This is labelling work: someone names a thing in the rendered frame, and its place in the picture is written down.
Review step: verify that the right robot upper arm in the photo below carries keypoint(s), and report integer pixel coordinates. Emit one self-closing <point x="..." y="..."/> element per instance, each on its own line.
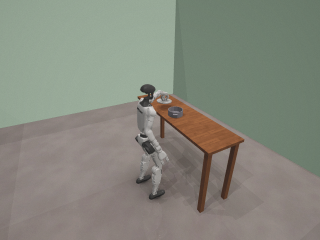
<point x="151" y="114"/>

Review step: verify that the right robot hand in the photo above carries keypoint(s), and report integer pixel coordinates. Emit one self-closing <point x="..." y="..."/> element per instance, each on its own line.
<point x="161" y="155"/>

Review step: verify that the left robot upper arm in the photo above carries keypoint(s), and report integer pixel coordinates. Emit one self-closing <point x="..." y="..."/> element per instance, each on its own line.
<point x="150" y="101"/>

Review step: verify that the lid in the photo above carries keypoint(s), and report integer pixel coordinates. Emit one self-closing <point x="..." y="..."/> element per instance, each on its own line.
<point x="164" y="102"/>

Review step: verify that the pot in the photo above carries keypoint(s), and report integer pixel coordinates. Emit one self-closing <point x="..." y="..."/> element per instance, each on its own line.
<point x="175" y="112"/>

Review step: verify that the robot right forearm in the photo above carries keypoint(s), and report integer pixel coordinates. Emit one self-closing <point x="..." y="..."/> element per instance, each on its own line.
<point x="151" y="138"/>

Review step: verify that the robot left forearm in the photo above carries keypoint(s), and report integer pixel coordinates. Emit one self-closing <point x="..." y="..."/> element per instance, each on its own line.
<point x="157" y="94"/>

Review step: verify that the robot left shin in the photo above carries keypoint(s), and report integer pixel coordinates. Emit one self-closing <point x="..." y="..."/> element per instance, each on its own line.
<point x="143" y="167"/>

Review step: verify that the table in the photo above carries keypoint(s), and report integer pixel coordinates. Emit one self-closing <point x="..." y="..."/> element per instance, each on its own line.
<point x="209" y="136"/>

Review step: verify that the robot left thigh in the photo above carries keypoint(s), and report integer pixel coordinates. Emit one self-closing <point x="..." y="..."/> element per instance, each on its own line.
<point x="146" y="156"/>

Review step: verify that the left robot hand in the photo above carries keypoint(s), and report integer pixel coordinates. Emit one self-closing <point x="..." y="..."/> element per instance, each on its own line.
<point x="163" y="96"/>

